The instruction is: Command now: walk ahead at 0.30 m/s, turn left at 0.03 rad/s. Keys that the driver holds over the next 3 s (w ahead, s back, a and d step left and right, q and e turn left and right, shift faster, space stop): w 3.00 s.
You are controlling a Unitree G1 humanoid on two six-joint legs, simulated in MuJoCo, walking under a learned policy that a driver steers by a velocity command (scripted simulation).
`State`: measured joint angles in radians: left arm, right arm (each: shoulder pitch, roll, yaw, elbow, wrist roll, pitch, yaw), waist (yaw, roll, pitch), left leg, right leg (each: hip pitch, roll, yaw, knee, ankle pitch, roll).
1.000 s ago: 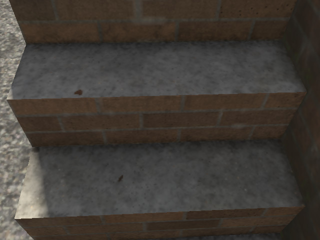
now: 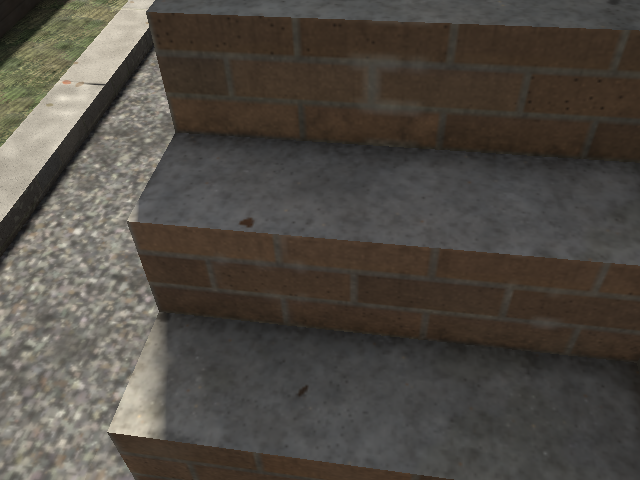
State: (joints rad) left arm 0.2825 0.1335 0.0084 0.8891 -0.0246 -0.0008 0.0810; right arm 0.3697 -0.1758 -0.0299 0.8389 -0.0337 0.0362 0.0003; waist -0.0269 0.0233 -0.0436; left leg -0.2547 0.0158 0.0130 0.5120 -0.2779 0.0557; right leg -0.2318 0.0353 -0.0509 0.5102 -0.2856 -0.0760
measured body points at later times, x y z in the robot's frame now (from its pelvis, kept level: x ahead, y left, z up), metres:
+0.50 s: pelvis +0.09 +0.06 +0.01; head +0.10 +0.05 +0.46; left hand +0.18 +0.29 -0.13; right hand +0.12 -0.17 -0.14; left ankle +0.01 +0.14 -0.73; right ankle +0.00 -0.07 -0.71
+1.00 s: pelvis +0.09 +0.02 +0.02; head +0.11 +0.03 +0.47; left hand +0.35 +0.22 -0.05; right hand +0.04 -0.24 -0.12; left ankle +0.01 +0.14 -0.74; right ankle +0.10 -0.11 -0.38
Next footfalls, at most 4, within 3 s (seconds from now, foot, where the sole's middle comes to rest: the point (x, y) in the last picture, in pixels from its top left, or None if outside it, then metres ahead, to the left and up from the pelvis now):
1.08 right None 0.21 -0.14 -0.55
1.72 left None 0.30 0.08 -0.56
2.10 right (495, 414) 0.48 -0.23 -0.34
2.76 left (303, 192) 0.74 0.04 -0.13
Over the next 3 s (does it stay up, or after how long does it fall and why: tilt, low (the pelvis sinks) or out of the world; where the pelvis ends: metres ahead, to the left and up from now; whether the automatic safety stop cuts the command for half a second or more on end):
stays up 0.69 -0.05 0.62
